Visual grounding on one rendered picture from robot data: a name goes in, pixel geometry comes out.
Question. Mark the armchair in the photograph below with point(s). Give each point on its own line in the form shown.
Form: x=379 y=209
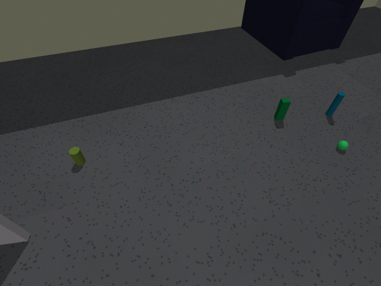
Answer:
x=291 y=28

